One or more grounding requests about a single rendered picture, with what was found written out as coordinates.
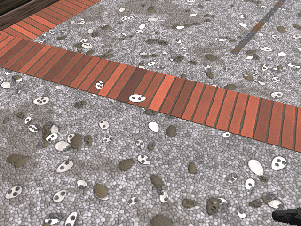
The robot right hand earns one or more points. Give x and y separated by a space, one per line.
291 216

